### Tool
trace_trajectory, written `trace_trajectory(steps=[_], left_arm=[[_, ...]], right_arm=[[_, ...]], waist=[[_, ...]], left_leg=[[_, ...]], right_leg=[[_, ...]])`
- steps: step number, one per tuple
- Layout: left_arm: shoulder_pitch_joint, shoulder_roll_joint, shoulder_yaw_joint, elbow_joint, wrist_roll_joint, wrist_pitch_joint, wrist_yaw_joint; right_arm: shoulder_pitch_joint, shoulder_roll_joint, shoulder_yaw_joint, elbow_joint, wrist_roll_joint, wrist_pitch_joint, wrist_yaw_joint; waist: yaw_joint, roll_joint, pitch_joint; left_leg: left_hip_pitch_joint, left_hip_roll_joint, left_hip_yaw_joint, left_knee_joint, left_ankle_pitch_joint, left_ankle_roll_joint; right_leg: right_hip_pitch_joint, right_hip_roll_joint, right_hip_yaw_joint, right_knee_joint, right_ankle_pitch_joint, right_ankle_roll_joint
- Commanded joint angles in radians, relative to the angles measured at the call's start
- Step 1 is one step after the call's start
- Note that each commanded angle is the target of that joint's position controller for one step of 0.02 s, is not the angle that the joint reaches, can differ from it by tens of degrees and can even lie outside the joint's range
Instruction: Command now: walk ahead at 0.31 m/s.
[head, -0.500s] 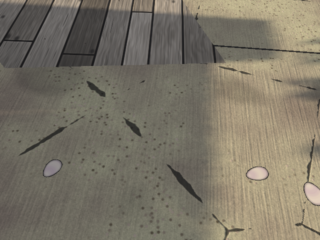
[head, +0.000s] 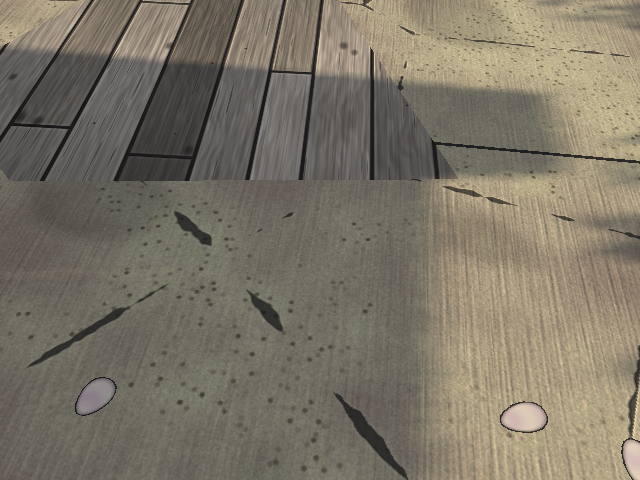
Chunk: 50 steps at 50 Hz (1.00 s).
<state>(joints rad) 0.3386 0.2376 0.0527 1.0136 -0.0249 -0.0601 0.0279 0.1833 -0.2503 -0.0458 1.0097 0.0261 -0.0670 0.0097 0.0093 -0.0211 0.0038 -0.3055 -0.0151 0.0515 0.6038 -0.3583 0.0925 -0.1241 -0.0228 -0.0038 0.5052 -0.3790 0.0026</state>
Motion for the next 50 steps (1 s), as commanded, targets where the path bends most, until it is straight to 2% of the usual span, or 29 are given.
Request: trace_trajectory(steps=[1, 2, 3, 4, 5, 7, 8, 10, 14, 17, 20, 22, 24, 25, 26, 27, 28, 29, 30, 31, 32, 34, 37, 41, 44, 46, 48, 49, 50], left_arm=[[-0.108, 0.168, 0.036, -0.074, -0.004, -0.012, -0.008], [-0.156, 0.119, 0.021, -0.104, -0.002, -0.018, -0.011], [-0.152, 0.069, 0.009, -0.135, 0.011, -0.037, -0.009], [-0.161, 0.102, 0.018, -0.137, -0.002, -0.049, -0.011], [-0.148, 0.112, 0.021, -0.13, -0.02, -0.058, -0.02], [-0.171, 0.113, 0.026, -0.127, -0.015, -0.063, -0.027], [-0.177, 0.112, 0.031, -0.125, -0.008, -0.057, -0.031], [-0.176, 0.073, 0.025, -0.124, -0.006, -0.04, -0.044], [-0.319, 0.034, 0.003, -0.192, -0.003, -0.026, -0.048], [-0.415, 0.031, -0.009, -0.235, -0.003, -0.026, -0.06], [-0.467, 0.042, -0.011, -0.272, -0.006, -0.025, -0.081], [-0.451, 0.07, 0.001, -0.289, -0.005, -0.026, -0.094], [-0.319, 0.124, 0.029, -0.27, -0.004, -0.018, -0.101], [-0.162, 0.169, 0.057, -0.231, -0.007, -0.013, -0.097], [-0.002, 0.235, 0.086, -0.203, -0.003, -0.001, -0.079], [0.018, 0.3, 0.093, -0.21, -0.001, 0.0, -0.07], [0.04, 0.226, 0.072, -0.21, 0.009, -0.003, -0.063], [-0.017, 0.191, 0.062, -0.214, 0.015, -0.014, -0.059], [-0.098, 0.166, 0.053, -0.234, 0.013, -0.026, -0.062], [-0.162, 0.145, 0.046, -0.253, 0.018, -0.033, -0.066], [-0.196, 0.134, 0.04, -0.266, 0.029, -0.038, -0.065], [-0.2, 0.138, 0.039, -0.272, 0.018, -0.037, -0.059], [-0.138, 0.185, 0.051, -0.267, 0.016, -0.035, -0.035], [-0.057, 0.2, 0.057, -0.253, 0.006, -0.02, -0.02], [-0.006, 0.191, 0.055, -0.237, -0.002, -0.01, -0.017], [0.017, 0.176, 0.05, -0.232, 0.002, -0.004, -0.013], [0.031, 0.177, 0.049, -0.227, 0.012, 0.003, -0.009], [0.026, 0.166, 0.044, -0.229, 0.014, 0.005, -0.009], [0.022, 0.13, 0.03, -0.237, 0.019, 0.002, -0.014]], right_arm=[[0.093, -0.097, -0.034, 0.013, 0.002, -0.025, 0.006], [0.214, -0.17, -0.058, 0.04, 0.0, -0.023, -0.002], [0.33, -0.258, -0.079, 0.061, 0.003, -0.022, 0.0], [0.294, -0.176, -0.047, 0.055, -0.011, -0.033, 0.002], [0.233, -0.124, -0.03, 0.035, -0.016, -0.042, 0.003], [0.169, -0.102, -0.017, 0.012, -0.018, -0.048, 0.011], [0.161, -0.081, -0.007, 0.011, -0.022, -0.044, 0.01], [0.185, -0.086, -0.004, 0.02, -0.029, -0.035, 0.001], [0.165, -0.128, -0.006, 0.014, -0.041, -0.032, -0.022], [0.203, -0.144, -0.008, 0.022, -0.034, -0.038, -0.029], [0.234, -0.14, -0.011, 0.034, -0.025, -0.029, -0.028], [0.211, -0.164, -0.019, 0.019, -0.025, -0.016, -0.032], [0.191, -0.187, -0.028, -0.005, -0.033, 0.005, -0.043], [0.174, -0.192, -0.028, -0.021, -0.036, 0.016, -0.047], [0.173, -0.186, -0.021, -0.046, -0.044, 0.012, -0.049], [0.282, -0.022, 0.026, -0.083, -0.057, -0.02, -0.019], [0.172, -0.102, 0.011, -0.104, -0.018, -0.071, 0.0], [0.07, -0.166, -0.008, -0.15, 0.019, -0.098, 0.006], [0.043, -0.166, -0.008, -0.16, 0.015, -0.109, -0.002], [0.046, -0.163, -0.017, -0.152, -0.003, -0.105, -0.013], [0.077, -0.164, -0.024, -0.153, -0.013, -0.088, -0.017], [0.09, -0.14, -0.027, -0.171, -0.029, -0.058, -0.022], [-0.028, -0.117, -0.023, -0.227, -0.05, -0.039, -0.034], [-0.182, -0.084, -0.009, -0.28, -0.04, -0.048, -0.027], [-0.244, -0.106, -0.012, -0.313, -0.023, -0.056, -0.014], [-0.251, -0.128, -0.015, -0.322, -0.021, -0.067, 0.0], [-0.22, -0.145, -0.021, -0.319, -0.021, -0.081, 0.01], [-0.153, -0.155, -0.028, -0.302, -0.024, -0.086, 0.009], [-0.037, -0.193, -0.043, -0.279, -0.037, -0.092, 0.004]], waist=[[-0.096, -0.072, 0.038], [-0.147, 0.08, 0.01], [-0.171, 0.318, -0.048], [-0.137, 0.23, -0.031], [-0.101, 0.156, 0.012], [-0.066, 0.07, 0.048], [-0.054, 0.073, 0.046], [-0.048, 0.094, 0.042], [-0.061, 0.071, 0.101], [-0.087, 0.077, 0.121], [-0.082, 0.067, 0.132], [-0.044, 0.091, 0.087], [0.038, 0.135, -0.017], [0.118, 0.131, -0.098], [0.181, 0.051, -0.187], [0.063, -0.211, -0.311], [0.125, -0.128, -0.357], [0.117, -0.105, -0.195], [0.065, 0.01, -0.111], [0.019, 0.064, -0.057], [-0.022, 0.047, -0.048], [-0.052, 0.025, -0.024], [-0.022, -0.001, 0.018], [0.045, -0.035, 0.019], [0.07, -0.052, 0.005], [0.07, -0.062, -0.006], [0.048, -0.094, -0.014], [0.01, -0.105, -0.034], [-0.044, -0.091, -0.121]], left_leg=[[0.214, -0.006, -0.005, -0.121, 0.127, 0.009], [0.365, 0.125, -0.237, -0.236, 0.028, 0.071], [0.549, 0.327, -0.619, -0.371, 0.04, 0.2], [0.556, 0.383, -0.693, -0.383, 0.086, 0.229], [0.524, 0.363, -0.591, -0.365, 0.144, 0.201], [0.466, 0.307, -0.423, -0.388, 0.245, 0.143], [0.437, 0.275, -0.334, -0.398, 0.342, 0.112], [0.393, 0.244, -0.227, -0.421, 0.45, 0.092], [0.262, 0.204, -0.077, -0.494, 0.474, 0.073], [0.239, 0.21, -0.006, -0.535, 0.465, 0.061], [0.352, 0.246, 0.041, -0.491, 0.579, 0.05], [0.429, 0.264, 0.074, -0.383, 0.884, 0.032], [0.467, 0.269, 0.102, -0.153, 1.192, 0.011], [0.391, 0.249, 0.116, 0.054, 1.201, -0.008], [0.148, 0.211, 0.114, 0.351, 0.939, -0.039], [-0.31, -0.017, 0.044, 0.751, -0.074, -0.102], [-0.434, -0.032, -0.164, 0.875, -0.181, -0.069], [-0.514, 0.028, -0.173, 0.842, -0.088, -0.041], [-0.465, 0.075, -0.167, 0.751, -0.002, -0.033], [-0.397, 0.102, -0.161, 0.666, 0.032, -0.044], [-0.317, 0.127, -0.172, 0.619, 0.049, -0.056], [-0.267, 0.143, -0.154, 0.516, 0.053, -0.091], [-0.284, 0.127, -0.118, 0.316, 0.21, -0.144], [-0.199, 0.059, -0.104, 0.007, 0.462, -0.152], [-0.187, 0.038, -0.128, -0.074, 0.465, -0.146], [-0.193, 0.039, -0.136, -0.121, 0.416, -0.129], [-0.143, 0.034, -0.119, -0.141, 0.325, -0.097], [-0.053, 0.023, -0.097, -0.181, 0.307, -0.068], [0.135, 0.07, -0.131, -0.168, 0.305, -0.017]], right_leg=[[-0.183, -0.163, 0.169, -0.135, 0.157, -0.135], [-0.329, -0.048, 0.027, 0.13, 0.259, -0.066], [-0.546, 0.067, -0.039, 0.457, 0.016, -0.004], [-0.663, 0.043, 0.068, 0.65, -0.162, -0.013], [-0.708, -0.006, 0.105, 0.714, -0.101, -0.042], [-0.728, -0.076, 0.077, 0.662, 0.062, -0.066], [-0.693, -0.094, 0.066, 0.622, 0.116, -0.066], [-0.651, -0.099, 0.04, 0.566, 0.177, -0.046], [-0.594, -0.066, 0.014, 0.302, 0.35, -0.023], [-0.511, -0.041, -0.036, 0.148, 0.463, -0.035], [-0.524, -0.026, -0.043, 0.076, 0.447, -0.073], [-0.47, 0.013, -0.079, 0.072, 0.374, -0.109], [-0.312, 0.076, -0.12, 0.1, 0.276, -0.148], [-0.102, 0.106, -0.117, 0.063, 0.29, -0.18], [0.198, 0.002, 0.076, 0.042, 0.228, -0.232], [0.548, -0.28, 0.668, -0.047, 0.002, -0.437], [0.569, -0.305, 0.858, -0.212, -0.092, -0.433], [0.45, -0.274, 0.706, -0.248, -0.025, -0.375], [0.277, -0.231, 0.579, -0.265, 0.096, -0.344], [0.128, -0.192, 0.491, -0.281, 0.212, -0.324], [0.03, -0.161, 0.432, -0.297, 0.284, -0.314], [-0.088, -0.133, 0.369, -0.32, 0.33, -0.313], [-0.19, -0.091, 0.298, -0.34, 0.331, -0.301], [-0.214, -0.035, 0.258, -0.3, 0.268, -0.228], [-0.133, -0.062, 0.324, -0.24, 0.22, -0.216], [-0.038, -0.097, 0.368, -0.172, 0.226, -0.213], [0.016, -0.126, 0.403, -0.112, 0.298, -0.205], [0.02, -0.107, 0.396, -0.06, 0.373, -0.19], [-0.015, -0.056, 0.353, 0.087, 0.448, -0.161]])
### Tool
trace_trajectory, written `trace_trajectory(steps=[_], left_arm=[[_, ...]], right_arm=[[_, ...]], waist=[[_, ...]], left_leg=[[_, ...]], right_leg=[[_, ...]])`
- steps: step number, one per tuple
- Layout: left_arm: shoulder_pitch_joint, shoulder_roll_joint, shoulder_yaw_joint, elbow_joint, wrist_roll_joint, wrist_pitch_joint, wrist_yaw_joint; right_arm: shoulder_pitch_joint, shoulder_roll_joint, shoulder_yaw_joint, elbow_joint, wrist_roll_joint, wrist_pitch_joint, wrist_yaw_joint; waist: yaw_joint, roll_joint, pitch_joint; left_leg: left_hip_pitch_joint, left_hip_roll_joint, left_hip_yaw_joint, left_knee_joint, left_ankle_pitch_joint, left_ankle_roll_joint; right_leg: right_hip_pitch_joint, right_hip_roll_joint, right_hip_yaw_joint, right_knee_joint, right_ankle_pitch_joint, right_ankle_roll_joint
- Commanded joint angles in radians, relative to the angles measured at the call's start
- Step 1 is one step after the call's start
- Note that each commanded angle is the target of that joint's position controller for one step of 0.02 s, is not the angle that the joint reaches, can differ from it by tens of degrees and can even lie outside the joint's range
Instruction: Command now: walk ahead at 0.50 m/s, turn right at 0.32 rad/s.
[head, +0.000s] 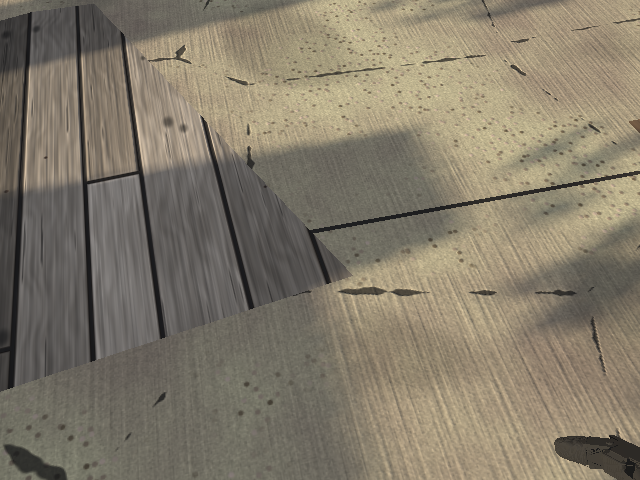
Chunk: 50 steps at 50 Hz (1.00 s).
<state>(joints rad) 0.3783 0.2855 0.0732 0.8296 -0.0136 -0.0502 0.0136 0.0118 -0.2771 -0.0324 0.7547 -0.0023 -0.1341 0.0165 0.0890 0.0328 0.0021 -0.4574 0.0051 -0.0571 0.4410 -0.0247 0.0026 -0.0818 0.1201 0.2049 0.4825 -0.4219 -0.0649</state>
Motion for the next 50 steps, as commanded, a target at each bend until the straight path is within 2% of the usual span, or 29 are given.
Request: trace_trajectory(steps=[1, 2, 3, 4, 5, 6, 7, 8, 10, 12, 14, 17, 19, 20, 21, 22, 23, 24, 25, 26, 27, 28, 29, 30, 33, 35, 42, 50], left_arm=[[0.016, 0.039, -0.008, -0.069, 0.02, -0.016, -0.004], [0.144, 0.005, -0.021, -0.068, -0.015, -0.029, -0.008], [0.086, 0.111, -0.004, -0.061, -0.031, -0.032, -0.004], [-0.04, 0.149, 0.007, -0.084, -0.026, -0.032, -0.001], [-0.097, 0.136, 0.006, -0.096, -0.007, -0.03, 0.004], [-0.111, 0.121, 0.008, -0.104, 0.01, -0.03, 0.005], [-0.096, 0.102, 0.008, -0.106, 0.015, -0.026, 0.003], [-0.079, 0.075, 0.004, -0.102, 0.012, -0.021, 0.002], [-0.085, 0.028, -0.011, -0.109, 0.012, -0.014, 0.004], [-0.116, 0.008, -0.024, -0.118, 0.015, -0.008, 0.002], [-0.157, 0.017, -0.025, -0.12, 0.012, -0.003, -0.001], [-0.22, 0.045, -0.018, -0.135, 0.015, 0.003, -0.005], [-0.225, 0.056, -0.011, -0.137, 0.021, 0.0, -0.008], [-0.205, 0.067, -0.005, -0.127, 0.026, -0.002, -0.006], [-0.191, 0.109, 0.007, -0.126, 0.033, -0.002, 0.001], [-0.176, 0.165, 0.015, -0.137, 0.043, 0.004, 0.009], [-0.175, 0.105, 0.0, -0.126, 0.044, 0.019, 0.011], [-0.188, 0.041, -0.017, -0.125, 0.031, 0.028, 0.005], [-0.217, 0.035, -0.021, -0.118, 0.028, 0.032, -0.001], [-0.259, 0.047, -0.019, -0.123, 0.029, 0.035, -0.006], [-0.31, 0.064, -0.015, -0.132, 0.027, 0.036, -0.011], [-0.338, 0.067, -0.013, -0.137, 0.025, 0.037, -0.012], [-0.342, 0.061, -0.013, -0.137, 0.024, 0.035, -0.014], [-0.326, 0.057, -0.014, -0.125, 0.028, 0.029, -0.014], [-0.291, 0.059, -0.009, -0.093, 0.018, 0.015, -0.008], [-0.282, 0.054, -0.007, -0.073, 0.017, 0.016, -0.006], [-0.302, 0.047, -0.003, -0.014, 0.015, 0.032, -0.005], [-0.305, 0.049, 0.0, 0.056, 0.013, 0.043, 0.01]], right_arm=[[0.296, -0.236, -0.075, -0.008, -0.019, -0.025, -0.008], [0.41, -0.282, -0.097, 0.057, -0.006, -0.004, 0.001], [0.391, -0.182, -0.073, 0.041, 0.019, 0.0, 0.006], [0.313, -0.132, -0.057, 0.024, 0.014, 0.006, 0.003], [0.243, -0.118, -0.047, 0.006, -0.002, 0.011, 0.004], [0.203, -0.102, -0.041, 0.006, -0.009, 0.013, 0.005], [0.191, -0.084, -0.033, 0.01, -0.017, 0.013, 0.006], [0.189, -0.067, -0.027, 0.021, -0.015, 0.012, 0.008], [0.19, -0.089, -0.031, 0.042, -0.011, 0.015, 0.002], [0.181, -0.131, -0.042, 0.054, -0.004, 0.031, -0.01], [0.2, -0.147, -0.045, 0.07, 0.003, 0.046, -0.016], [0.228, -0.144, -0.041, 0.098, 0.011, 0.06, -0.017], [0.211, -0.142, -0.038, 0.105, 0.021, 0.067, -0.019], [0.217, -0.131, -0.034, 0.111, 0.024, 0.068, -0.02], [0.258, -0.107, -0.026, 0.121, 0.012, 0.064, -0.019], [0.325, -0.072, -0.013, 0.121, -0.021, 0.053, -0.015], [0.4, -0.017, 0.005, 0.145, -0.017, 0.056, -0.018], [0.355, -0.048, 0.001, 0.14, -0.012, 0.071, -0.023], [0.317, -0.062, -0.003, 0.129, -0.005, 0.089, -0.029], [0.306, -0.064, -0.004, 0.134, -0.006, 0.109, -0.037], [0.306, -0.074, -0.005, 0.137, -0.014, 0.126, -0.042], [0.303, -0.085, -0.004, 0.138, -0.019, 0.137, -0.043], [0.305, -0.107, -0.01, 0.151, -0.016, 0.139, -0.043], [0.294, -0.102, -0.009, 0.156, -0.013, 0.136, -0.044], [0.285, -0.096, -0.01, 0.171, -0.011, 0.122, -0.048], [0.28, -0.087, -0.009, 0.184, -0.006, 0.119, -0.049], [0.27, -0.074, -0.01, 0.221, -0.006, 0.143, -0.057], [0.288, -0.06, -0.007, 0.258, -0.006, 0.134, -0.061]], waist=[[-0.17, -0.013, -0.265], [-0.137, 0.317, -0.354], [-0.169, 0.181, -0.253], [-0.181, 0.083, -0.104], [-0.154, 0.007, -0.039], [-0.123, 0.0, -0.014], [-0.094, 0.023, -0.027], [-0.08, 0.045, -0.037], [-0.072, 0.069, -0.059], [-0.073, 0.074, -0.092], [-0.092, 0.081, -0.108], [-0.108, 0.077, -0.091], [-0.088, 0.07, -0.078], [-0.074, 0.054, -0.081], [-0.079, 0.006, -0.098], [-0.118, -0.101, -0.168], [-0.134, -0.216, -0.237], [-0.111, -0.194, -0.214], [-0.118, -0.183, -0.177], [-0.132, -0.165, -0.146], [-0.149, -0.155, -0.109], [-0.153, -0.15, -0.072], [-0.135, -0.106, -0.02], [-0.129, -0.088, -0.015], [-0.117, -0.054, -0.074], [-0.113, -0.04, -0.101], [-0.117, -0.042, -0.048], [-0.108, -0.043, -0.008]], left_leg=[[0.582, 0.227, -0.218, 0.041, -0.02, 0.165], [0.836, 0.397, -0.663, -0.09, -0.29, 0.31], [0.793, 0.385, -0.709, -0.146, -0.515, 0.275], [0.654, 0.348, -0.555, -0.153, -0.377, 0.235], [0.521, 0.31, -0.426, -0.153, -0.104, 0.223], [0.436, 0.282, -0.338, -0.148, 0.149, 0.224], [0.386, 0.248, -0.255, -0.145, 0.333, 0.212], [0.361, 0.22, -0.193, -0.148, 0.449, 0.207], [0.33, 0.202, -0.112, -0.158, 0.603, 0.218], [0.295, 0.184, -0.047, -0.165, 0.631, 0.213], [0.287, 0.172, -0.016, -0.171, 0.577, 0.197], [0.308, 0.187, -0.03, -0.147, 0.455, 0.183], [0.309, 0.187, -0.045, -0.098, 0.354, 0.159], [0.301, 0.164, -0.049, -0.06, 0.275, 0.133], [0.269, 0.12, -0.031, -0.005, 0.178, 0.089], [0.172, 0.052, 0.013, 0.089, -0.081, 0.041], [0.115, 0.024, 0.041, 0.16, -0.364, -0.005], [0.108, 0.03, 0.03, 0.177, -0.447, -0.028], [0.104, 0.038, 0.028, 0.155, -0.418, -0.033], [0.14, 0.043, 0.029, 0.107, -0.351, -0.033], [0.199, 0.045, 0.028, 0.04, -0.269, -0.027], [0.225, 0.049, 0.026, -0.003, -0.232, -0.019], [0.19, 0.043, 0.038, 0.006, -0.259, -0.012], [0.191, 0.041, 0.042, 0.005, -0.249, -0.008], [0.223, 0.052, 0.031, 0.002, -0.138, -0.018], [0.237, 0.05, 0.034, 0.008, -0.108, -0.023], [0.249, 0.04, 0.044, -0.004, -0.167, -0.02], [0.216, 0.037, 0.05, -0.022, -0.223, -0.013]], right_leg=[[-0.235, -0.119, 0.055, 0.395, 0.328, -0.047], [-0.566, -0.002, -0.051, 0.681, -0.135, 0.017], [-0.695, -0.068, 0.0, 0.787, -0.138, 0.016], [-0.724, -0.093, -0.018, 0.805, -0.052, 0.022], [-0.678, -0.123, -0.053, 0.783, 0.003, 0.034], [-0.635, -0.15, -0.069, 0.731, 0.03, 0.046], [-0.571, -0.174, -0.085, 0.682, 0.032, 0.055], [-0.532, -0.176, -0.105, 0.623, 0.033, 0.066], [-0.486, -0.171, -0.144, 0.484, 0.076, 0.089], [-0.397, -0.168, -0.168, 0.334, 0.188, 0.099], [-0.327, -0.148, -0.186, 0.228, 0.308, 0.099], [-0.29, -0.137, -0.177, 0.129, 0.357, 0.079], [-0.233, -0.129, -0.182, 0.024, 0.395, 0.049], [-0.165, -0.124, -0.184, -0.053, 0.461, 0.029], [-0.068, -0.185, -0.125, -0.085, 0.678, 0.001], [0.096, -0.317, -0.014, -0.002, 1.004, -0.062], [0.154, -0.411, 0.078, 0.01, 1.008, -0.176], [0.102, -0.407, 0.116, -0.025, 0.864, -0.198], [0.045, -0.379, 0.111, -0.051, 0.7, -0.176], [-0.028, -0.343, 0.085, -0.067, 0.562, -0.14], [-0.122, -0.305, 0.044, -0.082, 0.425, -0.098], [-0.183, -0.259, -0.006, -0.087, 0.295, -0.054], [-0.184, -0.21, -0.059, -0.078, 0.256, -0.026], [-0.165, -0.198, -0.067, -0.054, 0.311, -0.016], [-0.076, -0.198, -0.081, 0.019, 0.602, -0.036], [-0.04, -0.2, -0.085, 0.041, 0.688, -0.05], [-0.085, -0.186, -0.095, 0.01, 0.54, -0.045], [-0.092, -0.169, -0.109, -0.014, 0.391, -0.026]])
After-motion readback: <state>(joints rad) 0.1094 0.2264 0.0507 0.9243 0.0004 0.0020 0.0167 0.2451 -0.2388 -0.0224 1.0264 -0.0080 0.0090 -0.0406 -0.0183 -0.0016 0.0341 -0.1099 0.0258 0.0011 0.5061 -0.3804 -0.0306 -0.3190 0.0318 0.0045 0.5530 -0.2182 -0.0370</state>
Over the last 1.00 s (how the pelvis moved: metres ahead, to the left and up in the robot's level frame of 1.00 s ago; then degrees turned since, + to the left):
0.53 -0.05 -0.01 -24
